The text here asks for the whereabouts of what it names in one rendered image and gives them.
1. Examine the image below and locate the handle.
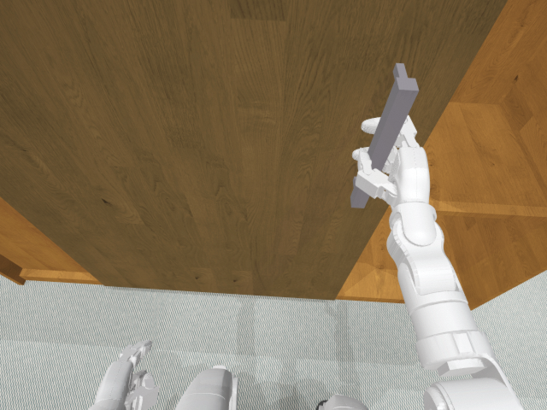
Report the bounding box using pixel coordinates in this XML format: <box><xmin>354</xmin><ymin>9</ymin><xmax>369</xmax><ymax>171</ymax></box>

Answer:
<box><xmin>350</xmin><ymin>63</ymin><xmax>419</xmax><ymax>208</ymax></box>

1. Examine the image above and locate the robot right forearm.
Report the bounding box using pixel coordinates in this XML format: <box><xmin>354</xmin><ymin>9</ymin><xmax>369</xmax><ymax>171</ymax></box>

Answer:
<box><xmin>386</xmin><ymin>202</ymin><xmax>524</xmax><ymax>410</ymax></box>

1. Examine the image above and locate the left robot thigh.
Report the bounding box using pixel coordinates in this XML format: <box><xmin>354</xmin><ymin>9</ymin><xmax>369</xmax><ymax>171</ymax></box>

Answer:
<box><xmin>175</xmin><ymin>368</ymin><xmax>238</xmax><ymax>410</ymax></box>

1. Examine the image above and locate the wardrobe door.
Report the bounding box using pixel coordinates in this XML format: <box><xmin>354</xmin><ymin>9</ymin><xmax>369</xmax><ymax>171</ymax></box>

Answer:
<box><xmin>0</xmin><ymin>0</ymin><xmax>508</xmax><ymax>301</ymax></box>
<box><xmin>0</xmin><ymin>197</ymin><xmax>87</xmax><ymax>272</ymax></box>

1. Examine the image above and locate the right robot hand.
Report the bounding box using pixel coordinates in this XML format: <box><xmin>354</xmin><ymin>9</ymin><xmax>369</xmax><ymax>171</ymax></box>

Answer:
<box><xmin>352</xmin><ymin>115</ymin><xmax>430</xmax><ymax>211</ymax></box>

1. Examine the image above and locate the left robot hand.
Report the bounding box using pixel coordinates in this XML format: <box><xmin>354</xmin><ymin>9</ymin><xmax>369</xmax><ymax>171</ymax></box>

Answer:
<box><xmin>94</xmin><ymin>340</ymin><xmax>159</xmax><ymax>410</ymax></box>

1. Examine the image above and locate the robot right upper arm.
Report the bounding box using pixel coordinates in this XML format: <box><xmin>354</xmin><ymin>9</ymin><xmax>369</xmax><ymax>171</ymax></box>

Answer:
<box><xmin>423</xmin><ymin>377</ymin><xmax>521</xmax><ymax>410</ymax></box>

